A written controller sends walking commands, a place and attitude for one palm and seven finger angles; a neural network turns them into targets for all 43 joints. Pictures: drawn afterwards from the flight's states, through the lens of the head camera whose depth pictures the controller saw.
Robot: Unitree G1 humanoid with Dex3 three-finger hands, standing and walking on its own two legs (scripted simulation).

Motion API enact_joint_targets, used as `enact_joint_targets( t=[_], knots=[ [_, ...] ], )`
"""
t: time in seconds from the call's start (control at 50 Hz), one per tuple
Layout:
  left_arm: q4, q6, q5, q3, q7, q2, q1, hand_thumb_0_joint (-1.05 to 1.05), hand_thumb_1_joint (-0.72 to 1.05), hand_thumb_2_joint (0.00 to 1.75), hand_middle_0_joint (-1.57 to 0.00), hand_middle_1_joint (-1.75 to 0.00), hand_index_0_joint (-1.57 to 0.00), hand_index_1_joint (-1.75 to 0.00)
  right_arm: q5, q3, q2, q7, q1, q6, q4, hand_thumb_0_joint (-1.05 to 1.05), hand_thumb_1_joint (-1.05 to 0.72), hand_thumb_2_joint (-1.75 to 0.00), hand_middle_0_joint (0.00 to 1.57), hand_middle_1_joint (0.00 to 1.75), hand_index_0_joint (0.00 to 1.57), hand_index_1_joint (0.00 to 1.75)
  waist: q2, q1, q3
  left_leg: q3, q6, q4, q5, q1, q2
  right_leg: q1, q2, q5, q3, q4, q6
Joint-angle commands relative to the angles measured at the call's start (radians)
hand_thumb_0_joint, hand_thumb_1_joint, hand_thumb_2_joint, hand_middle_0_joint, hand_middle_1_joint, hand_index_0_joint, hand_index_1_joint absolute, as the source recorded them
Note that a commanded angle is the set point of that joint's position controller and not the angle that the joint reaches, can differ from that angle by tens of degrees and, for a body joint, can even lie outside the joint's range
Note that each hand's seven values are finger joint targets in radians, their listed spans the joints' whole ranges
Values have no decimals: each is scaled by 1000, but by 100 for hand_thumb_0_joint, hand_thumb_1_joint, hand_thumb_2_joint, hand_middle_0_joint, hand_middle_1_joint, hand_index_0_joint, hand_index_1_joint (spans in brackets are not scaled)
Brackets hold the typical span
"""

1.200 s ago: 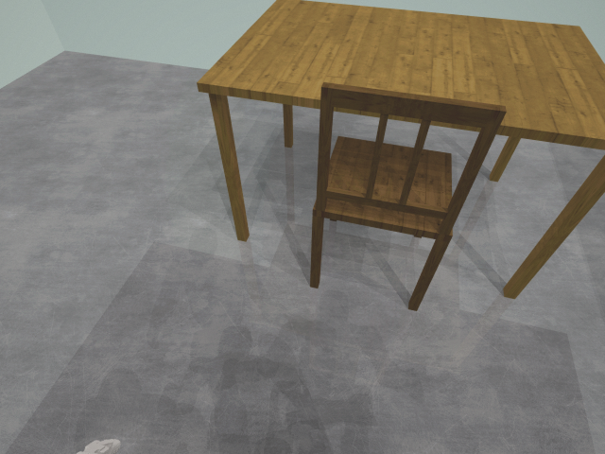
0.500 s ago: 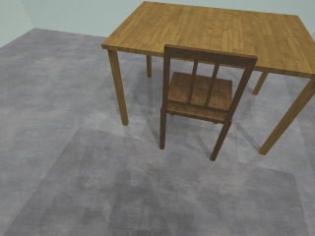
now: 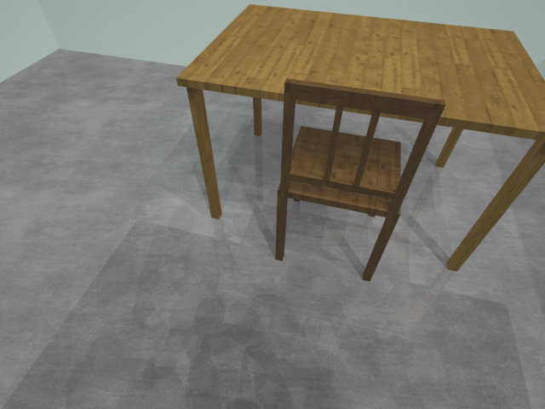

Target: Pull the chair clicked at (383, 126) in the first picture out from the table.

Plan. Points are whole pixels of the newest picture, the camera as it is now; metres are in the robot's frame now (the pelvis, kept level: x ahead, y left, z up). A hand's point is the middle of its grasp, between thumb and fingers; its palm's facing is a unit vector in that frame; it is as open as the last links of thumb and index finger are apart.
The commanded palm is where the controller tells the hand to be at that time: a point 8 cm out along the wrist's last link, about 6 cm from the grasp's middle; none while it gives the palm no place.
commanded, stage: look at it before walking up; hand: left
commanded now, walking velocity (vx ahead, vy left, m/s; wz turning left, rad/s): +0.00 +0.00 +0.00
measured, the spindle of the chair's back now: (333, 145) +0.84 -0.13 -0.12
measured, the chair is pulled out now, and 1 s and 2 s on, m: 0.00 0.00 0.00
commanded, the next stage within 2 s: walk to a spot facing it in 0.24 s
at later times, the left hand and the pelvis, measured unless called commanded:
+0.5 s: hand out of the picture +0.07 +0.25 -0.16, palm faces -0.03 -0.94 -0.34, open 7.4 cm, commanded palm none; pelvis +0.00 +0.00 +0.00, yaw -3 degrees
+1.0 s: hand out of the picture +0.05 +0.19 -0.17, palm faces -0.20 -0.95 -0.24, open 7.4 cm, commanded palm none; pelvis -0.02 +0.00 -0.01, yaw -17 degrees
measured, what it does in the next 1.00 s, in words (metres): lifts its left foot, turning right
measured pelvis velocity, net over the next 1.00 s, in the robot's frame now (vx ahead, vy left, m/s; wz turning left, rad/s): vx -0.02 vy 0.00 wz -0.30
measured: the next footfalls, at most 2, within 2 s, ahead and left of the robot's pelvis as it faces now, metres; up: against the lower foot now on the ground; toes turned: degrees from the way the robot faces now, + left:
left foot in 1.08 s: +0.03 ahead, +0.13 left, +0.00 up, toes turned -22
right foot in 1.48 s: -0.08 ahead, -0.12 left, +0.00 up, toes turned -39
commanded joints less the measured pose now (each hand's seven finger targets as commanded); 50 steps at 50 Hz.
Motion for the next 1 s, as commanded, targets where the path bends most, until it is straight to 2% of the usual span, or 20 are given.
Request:
enact_joint_targets(
  t=[0.0,0.36,0.42,0.5,0.56,0.58,0.62,0.64,0.66,0.68,0.7,0.72,0.74,0.76,0.78,0.82,0.86,0.92,0.96,0.98],
  knots=[
    [-65,-27,-1,41,12,209,-42,0,90,90,-20,-30,-20,-30,1,-35,-199,-13,-42,-22,-67,0,-90,-90,20,30,20,30,-4,-2,-50,-95,34,-60,107,4,108,6,-121,99,105,-77,-27],
    [-63,-20,-1,42,8,211,-38,0,90,90,-20,-30,-20,-30,0,-38,-208,-17,-38,-24,-63,0,-90,-90,20,30,20,30,4,-2,-47,-85,32,-64,105,28,117,-7,-111,118,113,-74,-27],
    [-67,9,-1,32,13,110,19,0,90,90,-20,-30,-20,-30,-1,-27,-96,-23,22,-7,-70,0,-90,-90,20,30,20,30,-5,-7,-56,-35,17,-5,125,36,125,-50,-104,200,132,-8,-17],
    [-120,32,5,48,9,96,55,0,90,90,-20,-30,-20,-30,-2,-51,-104,-32,49,11,-124,0,-90,-90,20,30,20,30,18,-7,-44,-28,33,28,92,22,167,-139,-63,198,133,105,-13],
    [-156,39,7,58,1,78,83,0,90,90,-20,-30,-20,-30,-3,-72,-115,-34,35,16,-169,0,-90,-90,20,30,20,30,79,2,-44,-40,67,36,88,-3,227,-189,-20,145,103,230,-3],
    [-166,39,7,62,-1,68,97,0,90,90,-20,-30,-20,-30,-3,-77,-119,-33,31,16,-181,0,-90,-90,20,30,20,30,100,8,-53,-50,85,38,98,-25,254,-184,-12,89,85,283,-1],
    [-181,44,8,68,-7,41,125,0,90,90,-20,-30,-20,-30,-5,-86,-116,-31,5,14,-204,0,-90,-90,20,30,20,30,166,27,-43,-51,122,42,151,-60,307,-184,3,-128,28,364,10],
    [-181,45,7,74,-9,35,155,0,90,90,-20,-30,-20,-30,-5,-89,-112,-29,-19,15,-216,0,-90,-90,20,30,20,30,164,45,-31,-27,124,79,141,-109,320,-141,-16,-160,19,349,10],
    [-177,40,11,81,-11,37,201,0,90,90,-20,-30,-20,-30,-6,-91,-103,-28,-38,19,-231,0,-90,-90,20,30,20,30,113,69,-29,21,93,181,105,-168,279,-76,-25,-64,36,261,2],
    [-175,30,20,94,-5,92,239,0,90,90,-20,-30,-20,-30,-3,-89,-62,-25,-46,29,-247,0,-90,-90,20,30,20,30,-131,89,-33,116,13,411,-62,-246,151,-48,-114,115,226,89,-39],
    [-188,20,21,109,8,164,248,0,90,90,-20,-30,-20,-30,1,-78,4,-24,-48,33,-282,0,-90,-90,20,30,20,30,-396,84,-16,113,-41,647,-403,-418,-6,-41,-303,234,599,-83,-142],
    [-199,21,10,110,19,155,252,0,90,90,-20,-30,-20,-30,0,-80,-19,-27,-63,43,-282,0,-90,-90,20,30,20,30,-305,91,-19,-39,-29,756,-400,-403,14,-96,-324,135,665,-154,-192],
    [-210,25,10,110,21,134,178,0,90,90,-20,-30,-20,-30,2,-87,-17,-25,-54,38,-270,0,-90,-90,20,30,20,30,-178,43,9,-63,-26,798,-321,-430,37,-92,-289,72,612,-121,-217],
    [-229,22,9,106,19,108,138,0,90,90,-20,-30,-20,-30,-2,-87,-14,-21,-31,34,-258,0,-90,-90,20,30,20,30,-122,23,-8,-55,-33,786,-255,-410,49,-90,-238,86,527,-88,-201],
    [-242,21,10,105,22,97,120,0,90,90,-20,-30,-20,-30,-2,-86,-4,-20,-7,33,-252,0,-90,-90,20,30,20,30,-92,14,-43,-35,-38,743,-237,-357,51,-111,-217,93,481,-72,-192],
    [-245,21,11,107,19,85,129,0,90,90,-20,-30,-20,-30,-4,-84,16,-20,6,36,-247,0,-90,-90,20,30,20,30,-124,17,-72,-16,-43,679,-214,-320,31,-97,-177,78,442,-72,-169],
    [-239,23,11,112,17,84,162,0,90,90,-20,-30,-20,-30,-1,-83,23,-23,-12,34,-257,0,-90,-90,20,30,20,30,-131,36,-77,-10,-45,591,-225,-307,16,-72,-164,93,457,-72,-169],
    [-239,29,14,120,15,90,170,0,90,90,-20,-30,-20,-30,5,-80,36,-27,-12,27,-272,0,-90,-90,20,30,20,30,-147,45,-91,-6,-36,446,-241,-263,-3,-57,-150,105,489,-71,-169],
    [-246,35,15,124,13,97,158,0,90,90,-20,-30,-20,-30,12,-79,36,-31,11,20,-277,0,-90,-90,20,30,20,30,-174,39,-108,-10,-23,339,-246,-212,-20,-53,-141,140,511,-67,-158],
    [-249,37,15,125,14,94,143,0,90,90,-20,-30,-20,-30,14,-79,35,-34,39,17,-275,0,-90,-90,20,30,20,30,-191,25,-110,-10,-19,261,-230,-169,-23,-71,-132,153,512,-55,-144]
  ],
)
